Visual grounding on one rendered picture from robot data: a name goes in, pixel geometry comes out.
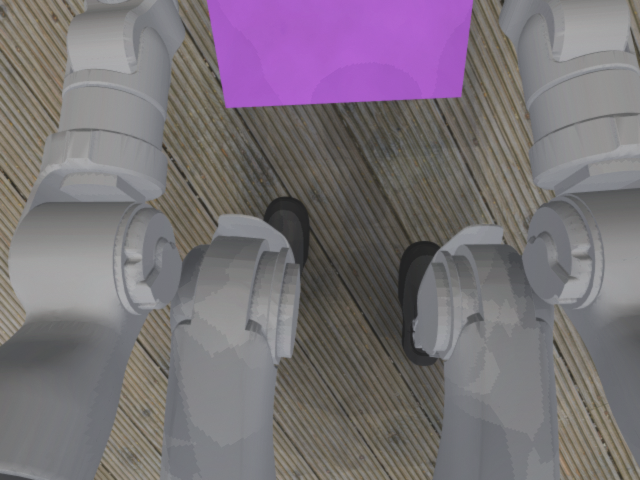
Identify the carton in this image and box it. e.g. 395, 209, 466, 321
207, 0, 473, 108

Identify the robot right thigh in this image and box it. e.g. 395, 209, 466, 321
421, 244, 560, 480

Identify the robot right upper arm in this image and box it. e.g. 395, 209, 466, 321
522, 188, 640, 468

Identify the left robot forearm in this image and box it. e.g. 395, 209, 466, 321
8, 0, 185, 298

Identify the robot left upper arm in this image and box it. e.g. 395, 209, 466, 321
0, 202, 182, 480

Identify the robot right foot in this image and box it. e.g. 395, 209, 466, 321
398, 241, 440, 366

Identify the right robot forearm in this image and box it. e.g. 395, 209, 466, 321
499, 0, 640, 197

